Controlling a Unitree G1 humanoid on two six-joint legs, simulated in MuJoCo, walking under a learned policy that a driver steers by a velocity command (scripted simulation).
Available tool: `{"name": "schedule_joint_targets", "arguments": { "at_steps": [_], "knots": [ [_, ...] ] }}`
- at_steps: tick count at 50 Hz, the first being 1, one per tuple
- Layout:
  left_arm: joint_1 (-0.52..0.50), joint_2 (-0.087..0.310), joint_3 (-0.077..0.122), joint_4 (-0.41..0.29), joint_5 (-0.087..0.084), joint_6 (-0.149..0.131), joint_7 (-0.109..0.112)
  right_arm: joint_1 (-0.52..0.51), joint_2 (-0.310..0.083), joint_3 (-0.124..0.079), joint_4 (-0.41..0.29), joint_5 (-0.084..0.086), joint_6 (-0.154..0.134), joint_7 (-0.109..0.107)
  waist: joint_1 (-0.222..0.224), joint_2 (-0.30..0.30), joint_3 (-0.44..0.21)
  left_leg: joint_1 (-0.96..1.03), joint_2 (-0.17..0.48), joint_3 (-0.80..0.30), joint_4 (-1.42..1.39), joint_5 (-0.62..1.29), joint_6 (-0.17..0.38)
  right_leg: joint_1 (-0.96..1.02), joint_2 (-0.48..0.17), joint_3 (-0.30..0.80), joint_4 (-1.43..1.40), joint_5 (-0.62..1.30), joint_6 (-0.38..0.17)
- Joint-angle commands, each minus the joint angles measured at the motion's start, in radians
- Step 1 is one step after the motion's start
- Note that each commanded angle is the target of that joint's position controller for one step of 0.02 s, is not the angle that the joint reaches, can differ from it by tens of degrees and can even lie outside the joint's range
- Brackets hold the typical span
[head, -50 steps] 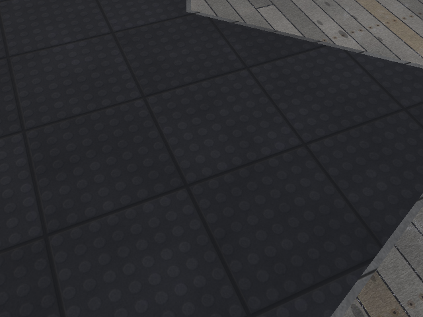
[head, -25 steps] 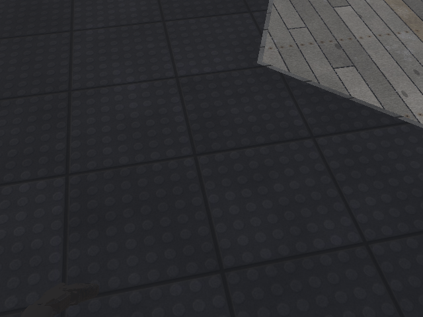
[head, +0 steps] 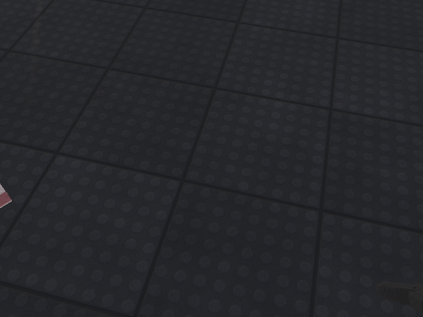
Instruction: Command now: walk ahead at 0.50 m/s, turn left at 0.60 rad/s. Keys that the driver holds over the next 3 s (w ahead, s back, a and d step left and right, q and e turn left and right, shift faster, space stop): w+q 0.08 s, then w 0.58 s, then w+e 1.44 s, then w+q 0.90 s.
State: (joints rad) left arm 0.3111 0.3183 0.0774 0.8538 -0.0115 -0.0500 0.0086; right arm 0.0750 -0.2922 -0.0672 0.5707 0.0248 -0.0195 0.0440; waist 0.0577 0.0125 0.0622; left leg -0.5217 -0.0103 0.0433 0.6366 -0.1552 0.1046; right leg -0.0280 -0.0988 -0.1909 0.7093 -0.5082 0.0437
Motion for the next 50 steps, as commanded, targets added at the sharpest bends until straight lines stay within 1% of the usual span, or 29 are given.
{"name": "schedule_joint_targets", "arguments": {
  "at_steps": [1, 2, 3, 4, 5, 8, 10, 13, 17, 20, 22, 23, 24, 25, 26, 27, 28, 29, 30, 31, 33, 36, 39, 42, 44, 47, 48, 49, 50],
  "knots": [
    [-0.061, 0.108, -0.005, -0.153, -0.003, -0.072, -0.02, 0.36, -0.243, -0.08, -0.01, 0.001, -0.018, -0.013, -0.182, 0.149, -0.429, 0.932, 0.334, -0.849, -0.331, -0.27, 0.295, -0.772, 0.094, 0.284, 0.69, -0.07, -0.036],
    [-0.141, 0.141, 0.003, -0.181, -0.033, -0.088, -0.026, 0.325, -0.198, -0.064, 0.004, -0.007, -0.032, -0.01, -0.179, 0.109, -0.278, 0.821, 0.308, -0.708, -0.346, -0.189, 0.249, -0.83, 0.057, 0.275, 0.658, 0.031, -0.055],
    [-0.145, 0.123, -0.003, -0.177, -0.018, -0.095, -0.019, 0.267, -0.176, -0.055, 0.002, -0.005, -0.038, -0.011, -0.131, 0.022, -0.202, 0.673, 0.266, -0.598, -0.344, -0.083, 0.218, -0.78, 0.016, 0.275, 0.571, 0.115, -0.059],
    [-0.138, 0.125, 0.001, -0.167, 0.009, -0.093, -0.012, 0.203, -0.148, -0.046, -0.007, -0.009, -0.038, -0.014, -0.089, 0.006, -0.151, 0.543, 0.228, -0.507, -0.351, 0.033, 0.197, -0.711, -0.01, 0.273, 0.488, 0.158, -0.048],
    [-0.107, 0.13, 0.005, -0.156, 0.013, -0.081, -0.014, 0.164, -0.125, -0.035, -0.02, -0.022, -0.039, -0.019, -0.053, 0.03, -0.138, 0.46, 0.208, -0.451, -0.37, 0.118, 0.189, -0.643, -0.032, 0.278, 0.451, 0.193, -0.041],
    [-0.088, 0.09, -0.004, -0.14, 0.024, -0.05, -0.016, 0.162, -0.121, -0.03, 0.003, -0.022, -0.05, -0.032, -0.034, 0.032, -0.118, 0.342, 0.183, -0.347, -0.412, 0.278, 0.195, -0.586, -0.031, 0.241, 0.348, 0.258, 0.001],
    [-0.153, 0.061, -0.015, -0.158, 0.026, -0.043, -0.015, 0.192, -0.138, -0.032, 0.03, -0.021, -0.053, -0.043, -0.054, 0.034, -0.085, 0.316, 0.161, -0.285, -0.43, 0.307, 0.179, -0.605, -0.026, 0.231, 0.229, 0.373, 0.021],
    [-0.257, 0.038, -0.028, -0.177, 0.019, -0.047, -0.024, 0.229, -0.144, -0.031, 0.061, -0.016, -0.052, -0.05, -0.1, 0.046, -0.059, 0.306, 0.12, -0.217, -0.43, 0.228, 0.129, -0.559, 0.005, 0.218, 0.007, 0.586, 0.018],
    [-0.363, 0.045, -0.029, -0.208, 0.003, -0.057, -0.042, 0.301, -0.158, -0.032, 0.111, -0.009, -0.051, -0.048, -0.146, 0.054, -0.013, 0.378, 0.166, -0.253, -0.417, 0.128, 0.118, -0.554, 0.035, 0.22, -0.137, 0.648, -0.01],
    [-0.374, 0.064, -0.022, -0.225, 0.006, -0.066, -0.056, 0.328, -0.16, -0.035, 0.14, -0.008, -0.039, -0.052, -0.139, 0.067, -0.005, 0.507, 0.221, -0.296, -0.355, 0.201, 0.103, -0.591, 0.046, 0.226, -0.196, 0.541, -0.054],
    [-0.319, 0.08, -0.014, -0.215, 0.007, -0.069, -0.057, 0.317, -0.167, -0.038, 0.147, -0.009, -0.029, -0.055, -0.105, 0.092, -0.028, 0.547, 0.226, -0.299, -0.293, 0.354, 0.081, -0.513, 0.07, 0.2, -0.216, 0.454, -0.086],
    [-0.231, 0.101, 0.0, -0.192, 0.01, -0.071, -0.052, 0.297, -0.166, -0.036, 0.145, -0.009, -0.024, -0.057, -0.053, 0.09, -0.081, 0.543, 0.192, -0.268, -0.193, 0.524, 0.061, -0.382, 0.102, 0.166, -0.246, 0.456, -0.111],
    [-0.089, 0.142, 0.018, -0.159, 0.017, -0.072, -0.046, 0.292, -0.141, -0.024, 0.138, -0.017, -0.022, -0.058, 0.013, 0.07, -0.197, 0.47, 0.138, -0.224, -0.01, 0.557, 0.03, -0.15, 0.062, 0.195, -0.215, 0.512, -0.154],
    [0.066, 0.222, 0.036, -0.143, 0.029, -0.071, -0.041, 0.359, -0.079, 0.0, 0.118, -0.038, -0.028, -0.058, 0.035, -0.086, -0.371, 0.214, 0.041, -0.181, 0.32, 0.24, -0.019, 0.207, -0.147, 0.457, -0.164, 0.542, -0.259],
    [0.131, 0.225, 0.041, -0.104, 0.015, -0.061, -0.051, 0.457, -0.023, 0.016, 0.127, -0.012, -0.046, -0.052, 0.008, -0.337, -0.464, -0.1, -0.096, -0.173, 0.594, -0.414, -0.077, 0.431, -0.294, 0.895, -0.332, 0.257, -0.379],
    [0.114, 0.139, 0.018, -0.109, -0.01, -0.058, -0.049, 0.359, -0.126, -0.003, 0.126, 0.005, -0.054, -0.049, 0.048, -0.199, -0.352, -0.22, -0.036, -0.23, 0.678, -0.407, -0.071, 0.373, -0.271, 0.9, -0.4, 0.049, -0.333],
    [0.036, 0.11, 0.007, -0.12, -0.006, -0.052, -0.043, 0.246, -0.154, -0.011, 0.095, 0.012, -0.058, -0.047, 0.044, -0.122, -0.211, -0.262, 0.016, -0.186, 0.664, -0.308, -0.067, 0.232, -0.24, 0.761, -0.421, 0.065, -0.291],
    [-0.022, 0.097, -0.001, -0.13, 0.008, -0.047, -0.041, 0.19, -0.143, -0.008, 0.083, -0.001, -0.06, -0.048, 0.018, -0.059, -0.127, -0.233, 0.058, -0.15, 0.617, -0.233, -0.069, 0.088, -0.202, 0.658, -0.445, 0.176, -0.277],
    [-0.057, 0.079, -0.007, -0.134, 0.018, -0.047, -0.04, 0.179, -0.13, -0.011, 0.08, -0.014, -0.06, -0.048, -0.011, -0.055, -0.083, -0.195, 0.089, -0.144, 0.555, -0.182, -0.074, -0.01, -0.167, 0.592, -0.471, 0.267, -0.275],
    [-0.073, 0.067, -0.013, -0.135, 0.026, -0.05, -0.039, 0.205, -0.113, -0.011, 0.087, -0.014, -0.057, -0.046, -0.04, -0.082, -0.083, -0.138, 0.11, -0.144, 0.522, -0.15, -0.078, -0.065, -0.141, 0.544, -0.493, 0.33, -0.27],
    [-0.073, 0.067, -0.013, -0.125, 0.016, -0.058, -0.038, 0.237, -0.079, -0.005, 0.101, -0.013, -0.046, -0.047, -0.062, -0.102, -0.086, -0.103, 0.122, -0.125, 0.464, -0.138, -0.093, -0.111, -0.12, 0.471, -0.528, 0.425, -0.283],
    [-0.041, 0.108, -0.001, -0.104, 0.005, -0.056, -0.029, 0.145, -0.057, 0.004, 0.064, -0.031, -0.05, -0.052, -0.05, -0.073, -0.052, -0.145, 0.128, -0.105, 0.302, -0.037, -0.126, -0.133, -0.108, 0.418, -0.56, 0.55, -0.299],
    [-0.004, 0.123, 0.006, -0.088, -0.006, -0.042, -0.017, 0.04, -0.034, 0.013, 0.044, -0.029, -0.064, -0.044, -0.019, -0.068, -0.038, -0.097, 0.097, -0.094, 0.082, 0.139, -0.142, -0.141, -0.06, 0.351, -0.554, 0.57, -0.265],
    [0.063, 0.134, 0.011, -0.064, -0.014, -0.028, -0.01, -0.058, -0.032, 0.016, 0.026, -0.019, -0.078, -0.029, 0.019, -0.074, -0.029, -0.03, 0.055, -0.081, -0.051, 0.231, -0.151, -0.134, -0.061, 0.357, -0.524, 0.544, -0.251],
    [0.091, 0.134, 0.013, -0.054, -0.018, -0.016, -0.005, -0.102, -0.046, 0.011, 0.011, -0.013, -0.088, -0.02, 0.024, -0.085, -0.024, -0.014, 0.042, -0.095, -0.109, 0.215, -0.143, -0.092, -0.082, 0.399, -0.485, 0.517, -0.242],
    [0.08, 0.15, 0.022, -0.054, -0.017, -0.002, 0.004, -0.059, -0.09, -0.007, 0.019, -0.01, -0.1, -0.017, -0.025, -0.115, -0.042, 0.091, 0.032, -0.102, -0.173, 0.124, -0.11, -0.055, -0.11, 0.461, -0.399, 0.52, -0.211],
    [0.068, 0.14, 0.019, -0.059, -0.014, 0.0, 0.005, 0.024, -0.113, -0.02, 0.043, -0.012, -0.103, -0.022, -0.073, -0.113, -0.083, 0.219, 0.025, -0.086, -0.207, 0.112, -0.085, -0.075, -0.08, 0.446, -0.318, 0.589, -0.189],
    [0.06, 0.101, 0.006, -0.071, -0.005, -0.002, 0.003, 0.152, -0.157, -0.04, 0.068, -0.025, -0.106, -0.03, -0.135, -0.089, -0.184, 0.436, 0.081, -0.12, -0.185, 0.113, -0.044, -0.152, -0.02, 0.409, -0.14, 0.589, -0.157],
    [0.058, 0.029, -0.019, -0.107, 0.024, -0.004, 0.004, 0.325, -0.229, -0.058, 0.084, -0.036, -0.099, -0.042, -0.194, 0.062, -0.355, 0.715, 0.284, -0.325, -0.151, 0.099, 0.012, -0.328, 0.07, 0.326, 0.178, 0.312, -0.114]
  ]
}}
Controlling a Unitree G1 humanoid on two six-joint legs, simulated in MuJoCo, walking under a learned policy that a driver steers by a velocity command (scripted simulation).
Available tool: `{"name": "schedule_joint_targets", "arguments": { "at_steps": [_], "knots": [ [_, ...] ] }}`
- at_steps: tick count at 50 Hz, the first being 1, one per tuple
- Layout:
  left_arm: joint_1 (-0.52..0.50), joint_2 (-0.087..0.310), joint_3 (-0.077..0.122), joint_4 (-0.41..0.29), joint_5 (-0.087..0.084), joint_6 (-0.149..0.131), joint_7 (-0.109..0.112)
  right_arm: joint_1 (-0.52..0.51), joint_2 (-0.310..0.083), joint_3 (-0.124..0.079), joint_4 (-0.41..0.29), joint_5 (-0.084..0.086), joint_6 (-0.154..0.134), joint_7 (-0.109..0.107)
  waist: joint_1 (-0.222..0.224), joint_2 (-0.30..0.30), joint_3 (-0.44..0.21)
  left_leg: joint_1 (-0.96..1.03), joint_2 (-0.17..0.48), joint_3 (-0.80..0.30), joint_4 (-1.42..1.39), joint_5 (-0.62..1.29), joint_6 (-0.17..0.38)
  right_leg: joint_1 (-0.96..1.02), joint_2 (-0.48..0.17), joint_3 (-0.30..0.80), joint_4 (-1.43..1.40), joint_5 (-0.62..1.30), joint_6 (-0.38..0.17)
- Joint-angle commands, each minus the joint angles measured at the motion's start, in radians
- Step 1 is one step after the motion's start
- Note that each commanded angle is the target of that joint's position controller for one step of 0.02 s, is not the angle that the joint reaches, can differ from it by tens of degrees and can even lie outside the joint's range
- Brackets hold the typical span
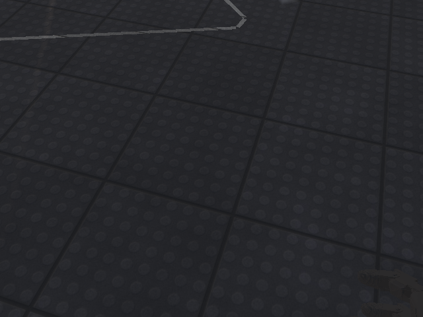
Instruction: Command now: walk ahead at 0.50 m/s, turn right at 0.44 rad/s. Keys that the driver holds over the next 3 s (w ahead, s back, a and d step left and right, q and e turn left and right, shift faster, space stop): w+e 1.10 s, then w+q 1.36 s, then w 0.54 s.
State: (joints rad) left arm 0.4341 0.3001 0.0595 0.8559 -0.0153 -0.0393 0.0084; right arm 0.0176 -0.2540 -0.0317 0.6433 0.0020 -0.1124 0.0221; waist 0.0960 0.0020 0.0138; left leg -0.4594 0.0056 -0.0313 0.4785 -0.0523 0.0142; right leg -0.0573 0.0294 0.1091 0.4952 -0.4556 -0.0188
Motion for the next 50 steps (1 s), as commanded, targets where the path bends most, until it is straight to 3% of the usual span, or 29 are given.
{"name": "schedule_joint_targets", "arguments": {
  "at_steps": [1, 2, 3, 4, 5, 7, 10, 14, 17, 20, 22, 23, 24, 25, 26, 27, 28, 29, 30, 31, 32, 34, 37, 40, 43, 46, 48, 49, 50],
  "knots": [
    [0.07, -0.002, -0.015, -0.139, -0.009, -0.032, 0.0, 0.393, -0.303, -0.099, 0.031, -0.017, 0.008, -0.012, -0.152, 0.384, -0.393, 0.85, 0.436, -0.682, -0.119, -0.243, 0.243, -0.621, 0.026, -0.009, 0.664, -0.16, -0.016],
    [0.022, 0.108, 0.01, -0.113, -0.029, -0.032, 0.002, 0.354, -0.194, -0.074, 0.017, -0.007, 0.01, -0.01, -0.18, 0.226, -0.281, 0.766, 0.399, -0.653, -0.166, -0.392, 0.216, -0.713, -0.041, 0.045, 0.771, -0.109, -0.008],
    [-0.068, 0.143, 0.024, -0.13, -0.029, -0.028, 0.0, 0.31, -0.146, -0.06, 0.018, -0.001, 0.011, -0.013, -0.186, 0.149, -0.162, 0.647, 0.363, -0.484, -0.177, -0.353, 0.179, -0.736, -0.073, 0.024, 0.778, -0.012, -0.007],
    [-0.1, 0.126, 0.024, -0.134, -0.022, -0.022, 0.002, 0.257, -0.129, -0.052, 0.021, -0.006, 0.011, -0.012, -0.158, 0.084, -0.104, 0.532, 0.32, -0.379, -0.203, -0.237, 0.164, -0.696, -0.108, 0.008, 0.758, 0.063, 0.002],
    [-0.121, 0.114, 0.027, -0.143, -0.012, -0.016, -0.001, 0.219, -0.105, -0.046, 0.029, -0.009, 0.011, -0.01, -0.136, 0.088, -0.055, 0.451, 0.286, -0.297, -0.232, -0.158, 0.163, -0.675, -0.131, 0.007, 0.714, 0.109, 0.009],
    [-0.109, 0.076, 0.025, -0.15, -0.018, 0.003, -0.009, 0.185, -0.099, -0.048, 0.043, -0.015, 0.002, -0.012, -0.102, 0.122, -0.026, 0.352, 0.259, -0.182, -0.288, -0.069, 0.163, -0.608, -0.16, -0.004, 0.68, 0.155, 0.02],
    [-0.16, 0.048, 0.02, -0.184, -0.009, 0.021, -0.011, 0.183, -0.131, -0.063, 0.071, -0.011, -0.009, -0.017, -0.093, 0.079, 0.007, 0.327, 0.272, -0.076, -0.334, 0.039, 0.186, -0.644, -0.171, -0.008, 0.599, 0.224, 0.04],
    [-0.249, 0.031, 0.01, -0.215, -0.008, 0.014, -0.032, 0.192, -0.168, -0.074, 0.096, -0.011, 0.001, -0.026, -0.118, 0.055, 0.025, 0.356, 0.247, 0.072, -0.342, 0.105, 0.166, -0.627, -0.162, -0.043, 0.378, 0.419, 0.036],
    [-0.35, 0.025, 0.004, -0.252, -0.006, 0.009, -0.051, 0.232, -0.197, -0.083, 0.119, 0.0, 0.013, -0.03, -0.155, 0.042, 0.05, 0.398, 0.257, 0.137, -0.336, 0.109, 0.146, -0.6, -0.144, -0.095, 0.244, 0.469, 0.014],
    [-0.406, 0.043, 0.009, -0.289, -0.006, 0.013, -0.063, 0.259, -0.223, -0.094, 0.142, 0.019, 0.03, -0.03, -0.161, 0.049, 0.069, 0.49, 0.286, 0.172, -0.289, 0.173, 0.122, -0.601, -0.126, -0.128, 0.174, 0.393, -0.024],
    [-0.377, 0.071, 0.024, -0.299, -0.001, 0.019, -0.066, 0.253, -0.253, -0.103, 0.144, 0.029, 0.043, -0.033, -0.125, 0.076, 0.032, 0.53, 0.289, 0.206, -0.174, 0.455, 0.1, -0.512, -0.072, -0.181, 0.155, 0.289, -0.064],
    [-0.302, 0.098, 0.041, -0.286, -0.001, 0.023, -0.064, 0.245, -0.266, -0.106, 0.143, 0.035, 0.051, -0.035, -0.076, 0.085, -0.018, 0.529, 0.277, 0.228, -0.049, 0.614, 0.086, -0.403, -0.028, -0.213, 0.143, 0.254, -0.089],
    [-0.148, 0.142, 0.069, -0.245, -0.004, 0.026, -0.056, 0.233, -0.255, -0.101, 0.14, 0.039, 0.058, -0.037, 0.011, 0.064, -0.097, 0.465, 0.24, 0.263, 0.156, 0.66, 0.056, -0.187, 0.024, -0.232, 0.082, 0.305, -0.124],
    [0.026, 0.224, 0.106, -0.2, -0.009, 0.036, -0.036, 0.254, -0.211, -0.082, 0.127, 0.013, 0.054, -0.04, 0.078, -0.029, -0.189, 0.228, 0.198, 0.267, 0.459, 0.393, 0.007, 0.125, -0.044, -0.077, 0.067, 0.333, -0.177],
    [-0.024, 0.342, 0.116, -0.214, -0.018, 0.027, -0.03, 0.341, -0.063, -0.035, 0.064, -0.03, 0.03, -0.03, -0.058, -0.308, -0.256, -0.219, -0.01, 0.178, 0.808, -0.517, -0.056, 0.405, -0.298, 0.51, -0.052, 0.152, -0.359],
    [0.001, 0.263, 0.09, -0.252, -0.01, 0.007, -0.038, 0.25, -0.144, -0.042, 0.059, 0.005, -0.005, -0.017, 0.021, -0.179, -0.385, -0.316, -0.02, -0.056, 0.914, -0.554, -0.041, 0.45, -0.363, 0.733, -0.198, 0.012, -0.395],
    [-0.029, 0.203, 0.072, -0.237, -0.002, -0.01, -0.043, 0.159, -0.192, -0.055, 0.032, 0.043, -0.022, -0.011, 0.029, -0.121, -0.24, -0.395, 0.023, -0.056, 0.9, -0.453, -0.018, 0.364, -0.341, 0.597, -0.216, 0.077, -0.343],
    [-0.08, 0.178, 0.064, -0.238, -0.004, -0.018, -0.042, 0.146, -0.178, -0.049, 0.032, 0.031, -0.032, -0.016, -0.011, -0.058, -0.157, -0.362, 0.066, -0.053, 0.816, -0.363, -0.005, 0.225, -0.297, 0.475, -0.208, 0.175, -0.308],
    [-0.148, 0.147, 0.054, -0.248, 0.0, -0.018, -0.039, 0.149, -0.179, -0.053, 0.045, 0.003, -0.033, -0.024, -0.054, -0.027, -0.106, -0.293, 0.096, -0.054, 0.73, -0.309, -0.01, 0.093, -0.258, 0.379, -0.208, 0.294, -0.282],
    [-0.189, 0.122, 0.044, -0.265, 0.012, -0.019, -0.034, 0.167, -0.187, -0.059, 0.052, -0.007, -0.024, -0.025, -0.09, -0.043, -0.09, -0.218, 0.114, -0.062, 0.682, -0.272, -0.013, 0.004, -0.229, 0.319, -0.226, 0.388, -0.272],
    [-0.204, 0.12, 0.042, -0.274, 0.016, -0.019, -0.031, 0.178, -0.184, -0.061, 0.052, -0.01, -0.012, -0.023, -0.106, -0.054, -0.085, -0.179, 0.114, -0.06, 0.648, -0.253, -0.023, -0.046, -0.218, 0.299, -0.245, 0.438, -0.275],
    [-0.193, 0.13, 0.045, -0.264, 0.009, -0.025, -0.02, 0.173, -0.155, -0.055, 0.052, -0.018, 0.007, -0.023, -0.114, -0.041, -0.068, -0.157, 0.103, -0.039, 0.568, -0.217, -0.053, -0.114, -0.199, 0.239, -0.263, 0.532, -0.283],
    [-0.148, 0.156, 0.053, -0.241, 0.001, -0.022, 0.0, 0.068, -0.117, -0.039, 0.024, -0.02, 0.015, -0.023, -0.083, -0.046, -0.027, -0.163, 0.073, -0.029, 0.36, -0.038, -0.084, -0.162, -0.153, 0.172, -0.269, 0.52, -0.251],
    [-0.108, 0.16, 0.055, -0.22, -0.004, -0.014, 0.008, -0.037, -0.097, -0.028, 0.0, -0.01, 0.008, -0.011, -0.041, -0.074, -0.006, -0.089, 0.025, -0.024, 0.153, 0.122, -0.087, -0.194, -0.119, 0.154, -0.258, 0.417, -0.208],
    [-0.062, 0.16, 0.058, -0.194, -0.011, -0.008, 0.01, -0.097, -0.117, -0.032, -0.023, 0.003, -0.002, 0.001, -0.02, -0.084, 0.004, -0.053, 0.003, -0.043, 0.063, 0.141, -0.073, -0.155, -0.144, 0.217, -0.218, 0.362, -0.195],
    [-0.057, 0.152, 0.058, -0.184, -0.011, 0.002, 0.015, -0.08, -0.15, -0.046, -0.024, 0.006, -0.015, 0.009, -0.039, -0.112, -0.001, -0.013, -0.006, -0.061, 0.007, 0.04, -0.042, -0.075, -0.171, 0.3, -0.134, 0.362, -0.177],
    [-0.081, 0.133, 0.053, -0.19, -0.008, 0.009, 0.015, 0.033, -0.173, -0.064, 0.004, 0.004, -0.024, 0.003, -0.102, -0.134, -0.038, 0.142, -0.014, -0.032, -0.045, -0.002, -0.003, -0.077, -0.143, 0.311, -0.04, 0.43, -0.148],
    [-0.089, 0.088, 0.037, -0.201, -0.002, 0.007, 0.011, 0.146, -0.206, -0.079, 0.021, -0.01, -0.029, -0.004, -0.157, -0.106, -0.135, 0.346, 0.058, -0.082, -0.034, -0.008, 0.044, -0.134, -0.09, 0.263, 0.128, 0.439, -0.115],
    [-0.025, 0.032, 0.019, -0.22, -0.001, 0.003, 0.01, 0.284, -0.276, -0.097, 0.032, -0.027, -0.027, -0.012, -0.175, 0.062, -0.286, 0.696, 0.264, -0.348, -0.025, -0.095, 0.147, -0.386, 0.021, 0.146, 0.443, 0.229, -0.049]
  ]
}}
Over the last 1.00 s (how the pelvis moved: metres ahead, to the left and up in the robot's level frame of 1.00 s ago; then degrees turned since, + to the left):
0.57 0.04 0.01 1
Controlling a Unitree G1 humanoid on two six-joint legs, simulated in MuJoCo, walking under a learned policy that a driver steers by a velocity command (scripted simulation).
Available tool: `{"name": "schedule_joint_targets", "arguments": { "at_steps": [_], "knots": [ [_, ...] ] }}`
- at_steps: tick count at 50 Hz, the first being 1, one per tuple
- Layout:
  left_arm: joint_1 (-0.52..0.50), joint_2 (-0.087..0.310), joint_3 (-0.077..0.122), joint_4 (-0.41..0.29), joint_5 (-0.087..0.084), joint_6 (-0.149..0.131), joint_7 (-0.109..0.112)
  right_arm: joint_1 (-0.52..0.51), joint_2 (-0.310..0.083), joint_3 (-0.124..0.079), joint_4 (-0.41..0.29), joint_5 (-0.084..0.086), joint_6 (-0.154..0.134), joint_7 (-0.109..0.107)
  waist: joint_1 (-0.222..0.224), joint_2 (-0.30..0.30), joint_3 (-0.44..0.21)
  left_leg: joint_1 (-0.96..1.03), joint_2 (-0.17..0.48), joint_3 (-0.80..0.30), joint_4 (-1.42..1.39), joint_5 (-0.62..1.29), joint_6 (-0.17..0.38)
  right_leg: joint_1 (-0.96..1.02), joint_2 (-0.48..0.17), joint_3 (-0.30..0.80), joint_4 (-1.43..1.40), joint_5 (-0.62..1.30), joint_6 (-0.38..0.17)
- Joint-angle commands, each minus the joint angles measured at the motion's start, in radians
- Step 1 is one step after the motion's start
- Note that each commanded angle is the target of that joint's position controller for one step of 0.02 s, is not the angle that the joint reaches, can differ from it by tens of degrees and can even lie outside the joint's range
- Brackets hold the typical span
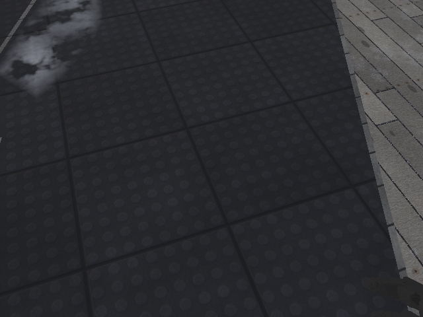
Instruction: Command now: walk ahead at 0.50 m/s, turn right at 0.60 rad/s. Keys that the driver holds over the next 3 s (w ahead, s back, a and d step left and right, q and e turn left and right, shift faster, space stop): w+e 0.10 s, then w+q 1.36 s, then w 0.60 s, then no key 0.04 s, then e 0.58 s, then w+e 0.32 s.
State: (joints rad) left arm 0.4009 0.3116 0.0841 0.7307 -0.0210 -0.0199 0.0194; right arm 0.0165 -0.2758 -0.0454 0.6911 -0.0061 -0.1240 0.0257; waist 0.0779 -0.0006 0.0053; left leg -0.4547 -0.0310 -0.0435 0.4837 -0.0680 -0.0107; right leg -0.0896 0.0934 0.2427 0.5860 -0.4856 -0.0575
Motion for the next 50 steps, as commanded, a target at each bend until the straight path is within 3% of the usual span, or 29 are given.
{"name": "schedule_joint_targets", "arguments": {
  "at_steps": [1, 2, 3, 4, 5, 6, 8, 11, 14, 17, 19, 21, 22, 23, 24, 25, 26, 27, 29, 31, 33, 37, 43, 45, 46, 47, 48, 49, 50],
  "knots": [
    [0.096, 0.023, -0.016, -0.113, -0.015, -0.024, 0.001, 0.346, -0.264, -0.089, 0.019, -0.004, 0.002, -0.005, -0.127, 0.338, -0.351, 0.842, 0.449, -0.726, -0.145, -0.344, 0.268, -0.612, -0.003, -0.055, 0.594, -0.131, 0.027],
    [0.044, 0.118, 0.005, -0.093, -0.022, -0.021, 0.002, 0.307, -0.174, -0.066, 0.003, 0.013, 0.007, -0.006, -0.146, 0.208, -0.227, 0.751, 0.43, -0.69, -0.184, -0.522, 0.235, -0.699, -0.078, -0.037, 0.698, -0.062, 0.038],
    [-0.054, 0.15, 0.015, -0.107, -0.013, -0.015, 0.001, 0.257, -0.137, -0.055, -0.005, 0.011, 0.016, -0.011, -0.157, 0.128, -0.108, 0.615, 0.392, -0.534, -0.2, -0.451, 0.199, -0.709, -0.108, -0.079, 0.709, 0.023, 0.043],
    [-0.098, 0.141, 0.016, -0.117, -0.001, -0.012, 0.0, 0.213, -0.12, -0.046, -0.006, 0.001, 0.021, -0.013, -0.138, 0.078, -0.043, 0.495, 0.353, -0.42, -0.221, -0.324, 0.186, -0.676, -0.14, -0.097, 0.681, 0.089, 0.046],
    [-0.114, 0.123, 0.018, -0.122, 0.003, -0.01, -0.005, 0.188, -0.098, -0.039, 0.001, -0.005, 0.022, -0.015, -0.118, 0.081, -0.005, 0.417, 0.318, -0.333, -0.245, -0.227, 0.179, -0.644, -0.168, -0.098, 0.639, 0.13, 0.046],
    [-0.107, 0.093, 0.012, -0.122, -0.001, -0.009, -0.01, 0.19, -0.09, -0.034, 0.014, -0.011, 0.017, -0.014, -0.102, 0.104, 0.003, 0.357, 0.284, -0.276, -0.269, -0.175, 0.179, -0.593, -0.182, -0.103, 0.608, 0.154, 0.042],
    [-0.104, 0.042, -0.001, -0.121, -0.001, -0.01, -0.013, 0.21, -0.09, -0.034, 0.043, -0.002, 0.008, -0.007, -0.089, 0.108, 0.009, 0.315, 0.259, -0.212, -0.306, -0.1, 0.209, -0.564, -0.177, -0.123, 0.536, 0.161, 0.045],
    [-0.189, 0.019, -0.019, -0.148, 0.021, -0.027, -0.019, 0.218, -0.137, -0.043, 0.064, 0.017, 0.012, -0.007, -0.088, 0.076, 0.024, 0.32, 0.257, -0.164, -0.336, 0.032, 0.248, -0.585, -0.199, -0.171, 0.34, 0.258, 0.062],
    [-0.298, 0.0, -0.034, -0.163, 0.018, -0.053, -0.035, 0.249, -0.172, -0.05, 0.08, 0.03, 0.027, -0.011, -0.125, 0.066, 0.031, 0.295, 0.215, -0.092, -0.325, 0.097, 0.224, -0.491, -0.169, -0.208, 0.11, 0.404, 0.078],
    [-0.377, 0.022, -0.029, -0.181, 0.006, -0.066, -0.046, 0.324, -0.195, -0.055, 0.108, 0.038, 0.041, -0.015, -0.151, 0.079, 0.027, 0.321, 0.235, -0.113, -0.291, 0.091, 0.209, -0.419, -0.132, -0.217, -0.004, 0.459, 0.086],
    [-0.383, 0.049, -0.019, -0.187, 0.001, -0.074, -0.051, 0.341, -0.201, -0.057, 0.118, 0.043, 0.051, -0.019, -0.133, 0.096, 0.022, 0.349, 0.258, -0.153, -0.252, 0.062, 0.187, -0.366, -0.124, -0.202, -0.065, 0.437, 0.067],
    [-0.284, 0.084, 0.002, -0.157, 0.003, -0.079, -0.046, 0.332, -0.197, -0.054, 0.122, 0.042, 0.059, -0.024, -0.061, 0.097, -0.023, 0.323, 0.239, -0.142, -0.147, 0.127, 0.15, -0.18, -0.109, -0.218, -0.133, 0.426, 0.032],
    [-0.167, 0.127, 0.024, -0.127, 0.013, -0.079, -0.035, 0.335, -0.161, -0.041, 0.119, 0.034, 0.058, -0.024, -0.004, 0.079, -0.099, 0.264, 0.181, -0.101, 0.01, 0.156, 0.116, 0.011, -0.136, -0.202, -0.134, 0.422, 0.001],
    [0.003, 0.205, 0.044, -0.111, 0.035, -0.074, -0.021, 0.327, -0.083, -0.012, 0.084, 0.005, 0.054, -0.023, 0.064, -0.055, -0.26, 0.085, 0.104, -0.043, 0.327, -0.094, 0.069, 0.284, -0.346, 0.001, -0.105, 0.419, -0.065],
    [0.036, 0.258, 0.052, -0.094, 0.043, -0.061, -0.024, 0.443, -0.015, 0.008, 0.06, 0.027, 0.038, -0.025, 0.009, -0.321, -0.365, -0.216, 0.004, -0.005, 0.619, -0.526, 0.028, 0.476, -0.54, 0.395, -0.214, 0.214, -0.203],
    [0.018, 0.165, 0.032, -0.092, 0.033, -0.06, -0.028, 0.404, -0.123, -0.019, 0.078, 0.051, 0.037, -0.027, 0.032, -0.213, -0.283, -0.315, 0.053, -0.076, 0.748, -0.502, 0.024, 0.4, -0.506, 0.426, -0.273, 0.056, -0.199],
    [-0.035, 0.115, 0.014, -0.09, 0.021, -0.063, -0.028, 0.332, -0.161, -0.033, 0.061, 0.055, 0.038, -0.026, 0.026, -0.167, -0.159, -0.353, 0.088, -0.07, 0.767, -0.412, 0.03, 0.298, -0.469, 0.271, -0.288, 0.078, -0.165],
    [-0.096, 0.083, 0.003, -0.088, 0.023, -0.066, -0.031, 0.302, -0.149, -0.034, 0.061, 0.046, 0.044, -0.028, -0.003, -0.123, -0.103, -0.319, 0.12, -0.056, 0.747, -0.335, 0.024, 0.193, -0.423, 0.165, -0.313, 0.17, -0.143],
    [-0.171, 0.04, -0.007, -0.076, 0.032, -0.075, -0.034, 0.292, -0.119, -0.037, 0.057, 0.036, 0.064, -0.025, -0.055, -0.13, -0.025, -0.246, 0.159, -0.062, 0.684, -0.247, 0.013, 0.042, -0.369, 0.012, -0.377, 0.318, -0.125],
    [-0.192, 0.045, 0.001, -0.058, 0.032, -0.089, -0.031, 0.283, -0.078, -0.031, 0.046, 0.038, 0.084, -0.021, -0.077, -0.109, -0.001, -0.219, 0.167, -0.053, 0.654, -0.205, 0.001, -0.017, -0.367, -0.078, -0.421, 0.429, -0.133],
    [-0.192, 0.066, 0.011, -0.038, 0.033, -0.096, -0.025, 0.247, -0.065, -0.029, 0.024, 0.031, 0.094, -0.019, -0.084, -0.077, 0.02, -0.245, 0.17, -0.057, 0.588, -0.145, -0.011, -0.024, -0.372, -0.15, -0.445, 0.501, -0.14],
    [-0.177, 0.106, 0.024, -0.008, 0.03, -0.09, -0.013, 0.146, -0.046, -0.017, -0.011, 0.029, 0.091, 0.005, -0.056, -0.056, 0.046, -0.215, 0.157, -0.019, 0.355, 0.056, -0.004, -0.014, -0.347, -0.298, -0.461, 0.54, -0.118],
    [-0.107, 0.161, 0.044, 0.045, 0.001, -0.062, -0.008, -0.008, -0.069, -0.017, -0.089, 0.026, 0.094, 0.035, -0.019, -0.043, 0.087, -0.198, 0.122, 0.062, 0.172, 0.01, 0.06, 0.128, -0.388, -0.394, -0.401, 0.626, -0.075],
    [-0.112, 0.193, 0.053, 0.048, -0.008, -0.048, -0.005, 0.025, -0.099, -0.034, -0.099, 0.023, 0.098, 0.037, -0.056, -0.071, 0.039, -0.098, 0.061, 0.122, 0.162, -0.094, 0.101, 0.168, -0.387, -0.428, -0.271, 0.942, -0.054],
    [-0.12, 0.204, 0.055, 0.048, -0.012, -0.038, -0.002, 0.113, -0.127, -0.052, -0.083, 0.025, 0.102, 0.035, -0.111, -0.078, -0.018, 0.025, 0.015, 0.154, 0.148, -0.126, 0.127, 0.16, -0.372, -0.45, -0.131, 1.09, -0.039],
    [-0.126, 0.191, 0.048, 0.044, -0.014, -0.032, 0.001, 0.275, -0.179, -0.084, -0.039, 0.029, 0.106, 0.025, -0.197, -0.058, -0.102, 0.259, -0.034, 0.161, 0.096, -0.08, 0.163, 0.077, -0.334, -0.48, 0.082, 1.1, -0.006],
    [-0.098, 0.14, 0.026, 0.026, 0.017, -0.038, 0.004, 0.428, -0.271, -0.119, -0.005, 0.034, 0.118, 0.003, -0.247, 0.069, -0.192, 0.56, 0.088, -0.058, 0.074, -0.059, 0.224, -0.178, -0.285, -0.485, 0.406, 0.747, 0.046],
    [-0.007, 0.002, -0.02, -0.032, 0.046, -0.066, -0.01, 0.368, -0.369, -0.123, -0.025, 0.038, 0.105, 0.001, -0.108, 0.298, -0.293, 0.834, 0.325, -0.653, -0.064, -0.279, 0.42, -0.597, -0.074, -0.343, 0.73, -0.114, 0.104],
    [-0.134, 0.098, -0.006, -0.039, 0.005, -0.099, -0.022, 0.392, -0.273, -0.097, -0.052, 0.033, 0.089, 0.008, -0.199, 0.152, -0.355, 0.846, 0.36, -0.774, -0.196, -0.394, 0.413, -0.698, -0.09, -0.152, 0.804, -0.106, 0.084]
  ]
}}
Over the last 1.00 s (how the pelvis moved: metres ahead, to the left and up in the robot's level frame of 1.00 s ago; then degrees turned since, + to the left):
0.52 -0.14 0.00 -35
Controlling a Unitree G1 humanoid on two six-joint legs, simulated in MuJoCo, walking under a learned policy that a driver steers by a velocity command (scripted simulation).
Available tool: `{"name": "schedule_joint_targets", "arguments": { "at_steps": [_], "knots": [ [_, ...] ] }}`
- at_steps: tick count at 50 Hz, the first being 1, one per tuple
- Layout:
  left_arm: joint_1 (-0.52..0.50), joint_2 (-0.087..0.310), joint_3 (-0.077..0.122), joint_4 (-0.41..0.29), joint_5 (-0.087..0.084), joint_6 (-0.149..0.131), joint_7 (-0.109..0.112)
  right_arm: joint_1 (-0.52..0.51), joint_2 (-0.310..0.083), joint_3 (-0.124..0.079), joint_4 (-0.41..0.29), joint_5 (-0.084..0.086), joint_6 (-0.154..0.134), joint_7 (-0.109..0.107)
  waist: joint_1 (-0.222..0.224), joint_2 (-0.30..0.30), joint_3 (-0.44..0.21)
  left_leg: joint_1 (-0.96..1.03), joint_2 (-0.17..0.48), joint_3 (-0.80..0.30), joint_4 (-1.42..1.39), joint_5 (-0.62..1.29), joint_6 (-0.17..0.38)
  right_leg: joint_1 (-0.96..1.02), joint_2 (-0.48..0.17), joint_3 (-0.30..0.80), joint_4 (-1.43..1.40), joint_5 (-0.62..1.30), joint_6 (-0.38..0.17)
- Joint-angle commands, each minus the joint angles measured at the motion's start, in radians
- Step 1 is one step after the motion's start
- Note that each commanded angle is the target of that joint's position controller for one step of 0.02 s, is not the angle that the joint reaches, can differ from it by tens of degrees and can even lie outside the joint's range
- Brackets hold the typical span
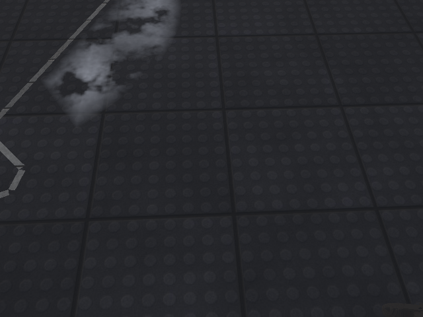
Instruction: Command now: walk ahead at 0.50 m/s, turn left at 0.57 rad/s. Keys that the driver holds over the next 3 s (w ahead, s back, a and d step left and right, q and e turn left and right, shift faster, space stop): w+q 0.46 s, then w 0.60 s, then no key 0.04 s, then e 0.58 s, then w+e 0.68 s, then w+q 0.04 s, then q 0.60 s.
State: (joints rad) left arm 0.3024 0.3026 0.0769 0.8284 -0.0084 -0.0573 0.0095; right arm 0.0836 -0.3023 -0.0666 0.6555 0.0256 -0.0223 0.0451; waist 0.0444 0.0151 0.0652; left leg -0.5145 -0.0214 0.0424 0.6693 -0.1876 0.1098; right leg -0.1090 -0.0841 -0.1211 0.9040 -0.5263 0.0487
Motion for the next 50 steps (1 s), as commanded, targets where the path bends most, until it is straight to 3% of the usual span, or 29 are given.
{"name": "schedule_joint_targets", "arguments": {
  "at_steps": [1, 2, 3, 5, 7, 12, 16, 19, 21, 22, 23, 24, 25, 26, 27, 28, 30, 32, 34, 36, 39, 42, 44, 45, 46, 47, 48, 49, 50],
  "knots": [
    [-0.119, 0.145, 0.011, -0.164, -0.039, -0.078, -0.017, 0.291, -0.196, -0.06, -0.005, -0.007, -0.028, -0.008, -0.167, 0.094, -0.266, 0.802, 0.325, -0.721, -0.397, -0.203, 0.245, -0.743, 0.048, 0.203, 0.456, 0.037, -0.046],
    [-0.125, 0.13, 0.006, -0.159, -0.023, -0.087, -0.009, 0.236, -0.171, -0.052, -0.009, -0.005, -0.035, -0.01, -0.122, 0.018, -0.193, 0.66, 0.283, -0.609, -0.389, -0.1, 0.212, -0.699, 0.004, 0.204, 0.374, 0.121, -0.055],
    [-0.118, 0.133, 0.011, -0.147, 0.006, -0.086, -0.001, 0.172, -0.138, -0.042, -0.02, -0.009, -0.035, -0.014, -0.081, 0.006, -0.143, 0.528, 0.243, -0.51, -0.393, 0.02, 0.189, -0.627, -0.023, 0.205, 0.287, 0.171, -0.049],
    [-0.087, 0.131, 0.017, -0.141, 0.018, -0.064, -0.003, 0.125, -0.115, -0.033, -0.045, -0.026, -0.036, -0.023, -0.033, 0.037, -0.127, 0.398, 0.204, -0.438, -0.43, 0.154, 0.187, -0.522, -0.04, 0.21, 0.214, 0.224, -0.032],
    [-0.095, 0.101, 0.011, -0.144, 0.025, -0.046, -0.002, 0.14, -0.129, -0.037, -0.037, -0.02, -0.042, -0.034, -0.026, 0.025, -0.11, 0.327, 0.185, -0.376, -0.447, 0.251, 0.193, -0.502, -0.028, 0.188, 0.133, 0.268, -0.003],
    [-0.28, 0.047, -0.013, -0.192, 0.021, -0.045, -0.012, 0.212, -0.155, -0.046, -0.003, -0.007, -0.033, -0.058, -0.09, 0.051, -0.06, 0.259, 0.107, -0.289, -0.438, 0.18, 0.124, -0.451, 0.039, 0.173, -0.234, 0.576, 0.027],
    [-0.372, 0.069, -0.01, -0.221, 0.003, -0.059, -0.032, 0.279, -0.157, -0.048, 0.028, 0.002, -0.023, -0.063, -0.123, 0.066, -0.047, 0.31, 0.136, -0.366, -0.385, 0.096, 0.104, -0.4, 0.075, 0.194, -0.375, 0.618, 0.011],
    [-0.345, 0.104, 0.004, -0.218, 0.0, -0.072, -0.04, 0.282, -0.151, -0.05, 0.033, 0.0, -0.014, -0.069, -0.097, 0.098, -0.054, 0.392, 0.167, -0.451, -0.296, 0.109, 0.084, -0.355, 0.08, 0.211, -0.421, 0.505, -0.024],
    [-0.207, 0.133, 0.025, -0.183, 0.004, -0.08, -0.031, 0.259, -0.124, -0.042, 0.023, -0.004, -0.009, -0.067, -0.021, 0.11, -0.112, 0.375, 0.121, -0.445, -0.174, 0.195, 0.047, -0.154, 0.082, 0.183, -0.477, 0.478, -0.071],
    [-0.071, 0.176, 0.039, -0.168, 0.022, -0.084, -0.023, 0.251, -0.07, -0.021, 0.005, -0.014, -0.012, -0.062, 0.043, 0.052, -0.239, 0.282, 0.065, -0.384, 0.055, 0.14, 0.012, 0.091, -0.041, 0.286, -0.447, 0.45, -0.131],
    [0.053, 0.262, 0.062, -0.143, 0.038, -0.073, -0.019, 0.376, -0.006, -0.001, -0.019, 0.006, -0.02, -0.062, 0.02, -0.217, -0.399, -0.061, -0.082, -0.238, 0.403, -0.213, -0.071, 0.468, -0.276, 0.693, -0.493, 0.256, -0.288],
    [0.07, 0.204, 0.05, -0.125, 0.01, -0.066, -0.029, 0.4, -0.068, -0.003, -0.012, 0.015, -0.025, -0.065, 0.019, -0.302, -0.391, -0.228, -0.038, -0.233, 0.572, -0.402, -0.086, 0.483, -0.341, 0.938, -0.589, 0.007, -0.323],
    [0.022, 0.129, 0.029, -0.134, 0.003, -0.061, -0.029, 0.321, -0.138, -0.022, -0.003, 0.015, -0.023, -0.064, 0.039, -0.186, -0.243, -0.274, 0.006, -0.242, 0.629, -0.315, -0.092, 0.356, -0.296, 0.814, -0.62, -0.051, -0.282],
    [-0.025, 0.102, 0.019, -0.137, 0.012, -0.053, -0.027, 0.25, -0.141, -0.023, -0.013, 0.003, -0.02, -0.065, 0.032, -0.113, -0.156, -0.255, 0.038, -0.2, 0.623, -0.243, -0.096, 0.232, -0.25, 0.672, -0.627, 0.051, -0.25],
    [-0.059, 0.081, 0.01, -0.129, 0.017, -0.048, -0.028, 0.2, -0.127, -0.023, -0.027, -0.009, -0.023, -0.062, 0.016, -0.088, -0.085, -0.237, 0.06, -0.191, 0.573, -0.197, -0.097, 0.119, -0.208, 0.573, -0.65, 0.171, -0.246],
    [-0.076, 0.063, 0.002, -0.122, 0.024, -0.05, -0.027, 0.189, -0.111, -0.024, -0.031, -0.011, -0.023, -0.057, -0.008, -0.101, -0.061, -0.196, 0.086, -0.19, 0.525, -0.163, -0.093, 0.049, -0.174, 0.499, -0.672, 0.255, -0.239],
    [-0.079, 0.058, 0.0, -0.106, 0.018, -0.056, -0.029, 0.207, -0.069, -0.015, -0.026, -0.003, -0.02, -0.049, -0.032, -0.124, -0.058, -0.141, 0.099, -0.166, 0.448, -0.145, -0.095, -0.007, -0.144, 0.413, -0.71, 0.352, -0.247],
    [-0.067, 0.09, 0.008, -0.085, 0.007, -0.061, -0.028, 0.17, -0.043, -0.004, -0.039, -0.012, -0.02, -0.046, -0.034, -0.11, -0.047, -0.153, 0.111, -0.143, 0.347, -0.109, -0.105, -0.019, -0.15, 0.359, -0.743, 0.435, -0.272],
    [-0.059, 0.118, 0.015, -0.071, 0.001, -0.059, -0.026, 0.116, -0.029, 0.008, -0.053, -0.021, -0.028, -0.04, -0.023, -0.089, -0.045, -0.149, 0.126, -0.119, 0.223, -0.01, -0.112, -0.014, -0.146, 0.305, -0.761, 0.498, -0.277],
    [-0.046, 0.136, 0.017, -0.057, -0.005, -0.051, -0.024, 0.053, -0.017, 0.017, -0.063, -0.018, -0.038, -0.031, -0.001, -0.084, -0.037, -0.11, 0.12, -0.091, 0.092, 0.097, -0.113, -0.02, -0.124, 0.241, -0.767, 0.537, -0.261],
    [0.015, 0.157, 0.019, -0.026, -0.014, -0.039, -0.023, -0.04, -0.02, 0.02, -0.083, -0.01, -0.047, -0.02, 0.034, -0.085, -0.027, -0.048, 0.092, -0.057, -0.038, 0.184, -0.114, -0.002, -0.123, 0.2, -0.755, 0.554, -0.242],
    [0.057, 0.172, 0.021, 0.006, -0.023, -0.023, -0.022, -0.094, -0.04, 0.015, -0.106, -0.004, -0.05, -0.01, 0.034, -0.096, -0.01, -0.039, 0.077, -0.055, -0.109, 0.142, -0.086, 0.075, -0.166, 0.209, -0.723, 0.584, -0.224],
    [0.051, 0.188, 0.024, 0.017, -0.025, -0.01, -0.017, -0.055, -0.066, 0.003, -0.1, -0.008, -0.052, -0.008, -0.01, -0.105, -0.033, 0.051, 0.052, -0.033, -0.156, 0.096, -0.055, 0.11, -0.175, 0.196, -0.649, 0.723, -0.201],
    [0.038, 0.187, 0.022, 0.019, -0.028, -0.006, -0.014, 0.036, -0.091, -0.013, -0.072, -0.014, -0.051, -0.011, -0.067, -0.096, -0.088, 0.196, 0.026, -0.008, -0.194, 0.107, -0.031, 0.094, -0.147, 0.156, -0.537, 0.867, -0.179],
    [0.045, 0.159, 0.01, 0.017, -0.02, -0.005, -0.011, 0.182, -0.139, -0.039, -0.027, -0.018, -0.048, -0.02, -0.133, -0.077, -0.183, 0.419, 0.03, -0.016, -0.189, 0.116, -0.002, 0.017, -0.098, 0.113, -0.353, 0.896, -0.148],
    [0.047, 0.095, -0.019, -0.015, 0.016, -0.011, -0.009, 0.363, -0.223, -0.06, 0.0, -0.027, -0.039, -0.035, -0.193, 0.077, -0.335, 0.71, 0.25, -0.271, -0.159, 0.154, 0.068, -0.2, -0.035, 0.066, -0.014, 0.568, -0.103],
    [0.149, 0.012, -0.044, -0.029, 0.005, -0.03, -0.015, 0.365, -0.269, -0.062, 0.009, -0.027, -0.037, -0.029, -0.12, 0.308, -0.432, 0.911, 0.418, -0.717, -0.303, -0.081, 0.214, -0.529, 0.12, 0.131, 0.264, -0.046, -0.063],
    [0.072, 0.126, -0.017, -0.021, -0.018, -0.043, -0.022, 0.341, -0.171, -0.038, 0.003, -0.017, -0.04, -0.025, -0.156, 0.174, -0.348, 0.847, 0.388, -0.71, -0.357, -0.205, 0.183, -0.639, 0.062, 0.218, 0.356, -0.047, -0.073],
    [-0.009, 0.152, -0.008, -0.049, -0.033, -0.052, -0.026, 0.277, -0.142, -0.025, -0.001, -0.015, -0.045, -0.024, -0.141, 0.138, -0.219, 0.729, 0.353, -0.571, -0.376, -0.158, 0.151, -0.683, 0.02, 0.197, 0.348, 0.05, -0.085]
  ]
}}
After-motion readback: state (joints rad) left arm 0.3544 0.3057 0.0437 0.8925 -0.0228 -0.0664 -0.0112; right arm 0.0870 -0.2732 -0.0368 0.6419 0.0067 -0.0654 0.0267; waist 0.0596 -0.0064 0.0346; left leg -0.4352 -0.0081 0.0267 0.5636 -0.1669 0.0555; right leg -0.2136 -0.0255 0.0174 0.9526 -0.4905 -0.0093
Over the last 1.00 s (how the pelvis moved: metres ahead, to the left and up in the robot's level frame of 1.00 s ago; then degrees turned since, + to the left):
0.51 0.03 -0.01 18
